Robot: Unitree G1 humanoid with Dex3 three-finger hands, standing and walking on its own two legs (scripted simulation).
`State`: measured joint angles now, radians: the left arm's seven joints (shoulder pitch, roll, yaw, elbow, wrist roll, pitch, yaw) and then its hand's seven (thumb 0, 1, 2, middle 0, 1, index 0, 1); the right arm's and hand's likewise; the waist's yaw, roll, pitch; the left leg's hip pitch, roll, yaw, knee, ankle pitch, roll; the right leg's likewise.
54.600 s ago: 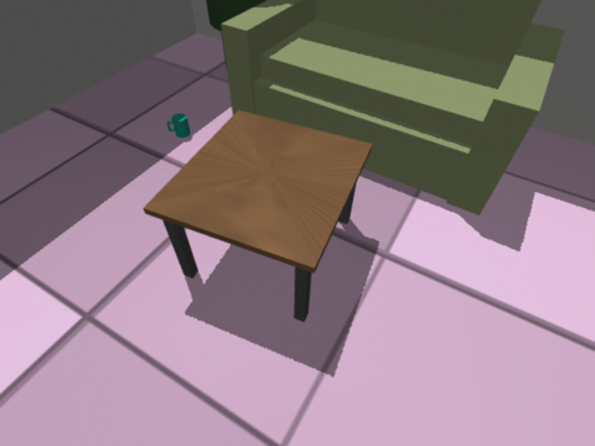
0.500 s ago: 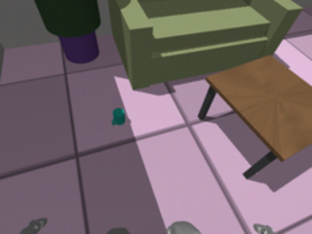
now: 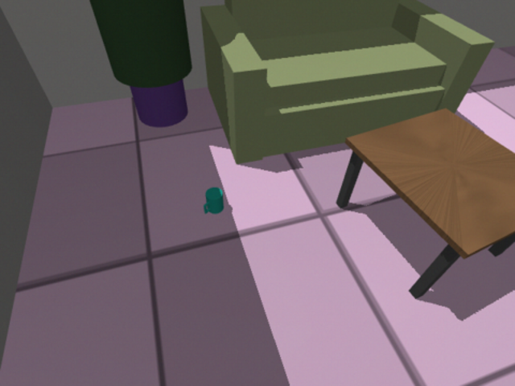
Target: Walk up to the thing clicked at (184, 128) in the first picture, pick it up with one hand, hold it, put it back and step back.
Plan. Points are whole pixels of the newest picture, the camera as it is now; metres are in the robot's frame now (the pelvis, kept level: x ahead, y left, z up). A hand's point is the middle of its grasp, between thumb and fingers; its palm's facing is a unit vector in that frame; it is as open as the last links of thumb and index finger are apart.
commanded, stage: step back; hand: left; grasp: from above
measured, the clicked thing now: (212, 202) +1.06 +0.21 -0.71
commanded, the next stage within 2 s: stand in 0.78 s
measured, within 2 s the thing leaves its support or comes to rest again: neither
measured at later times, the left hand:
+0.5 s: hand out of the picture +0.09 +0.25 -0.14, palm faces +0.04 -0.92 -0.38, open 7.4 cm
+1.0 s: hand out of the picture +0.15 +0.25 -0.14, palm faces -0.03 -0.94 -0.34, open 7.4 cm
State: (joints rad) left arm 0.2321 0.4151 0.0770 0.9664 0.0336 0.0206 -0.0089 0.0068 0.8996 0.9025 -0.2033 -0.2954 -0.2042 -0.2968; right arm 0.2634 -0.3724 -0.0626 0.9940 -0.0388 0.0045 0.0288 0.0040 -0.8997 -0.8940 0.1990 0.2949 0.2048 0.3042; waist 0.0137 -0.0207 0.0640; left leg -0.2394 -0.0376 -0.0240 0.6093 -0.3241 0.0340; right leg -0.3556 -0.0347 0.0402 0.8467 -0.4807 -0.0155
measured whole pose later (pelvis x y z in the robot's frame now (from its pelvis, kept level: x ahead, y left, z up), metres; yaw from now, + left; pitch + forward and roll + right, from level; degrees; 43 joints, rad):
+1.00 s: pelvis +0.07 +0.00 +0.02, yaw -1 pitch -3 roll +0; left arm 0.10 0.35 0.00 1.11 0.01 -0.03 -0.01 0.01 0.90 0.90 -0.20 -0.30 -0.20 -0.30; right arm 0.03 -0.34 -0.01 1.11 0.00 -0.02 0.02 0.00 -0.90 -0.89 0.20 0.29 0.21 0.30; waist 0.01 0.01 0.07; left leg -0.20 0.03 0.04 0.41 -0.16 -0.01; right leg -0.08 -0.02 0.00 0.40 -0.27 0.02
